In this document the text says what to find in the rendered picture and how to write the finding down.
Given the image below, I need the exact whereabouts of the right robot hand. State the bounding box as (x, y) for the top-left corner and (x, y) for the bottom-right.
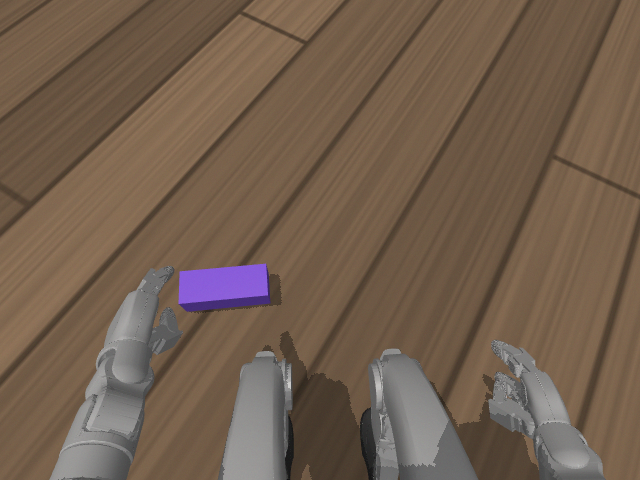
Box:
(488, 340), (572, 440)

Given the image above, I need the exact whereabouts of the right robot foot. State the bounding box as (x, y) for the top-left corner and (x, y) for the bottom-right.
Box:
(360, 408), (376, 480)

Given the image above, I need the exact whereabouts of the right robot arm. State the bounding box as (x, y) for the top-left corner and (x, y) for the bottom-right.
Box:
(533, 422), (606, 480)

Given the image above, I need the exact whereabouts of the left robot arm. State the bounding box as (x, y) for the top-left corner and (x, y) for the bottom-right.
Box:
(49, 340), (154, 480)

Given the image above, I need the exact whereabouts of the carton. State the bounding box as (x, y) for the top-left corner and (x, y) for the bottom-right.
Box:
(178, 264), (270, 312)

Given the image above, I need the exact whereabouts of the left robot hand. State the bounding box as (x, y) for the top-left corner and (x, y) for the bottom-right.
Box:
(104, 266), (183, 355)

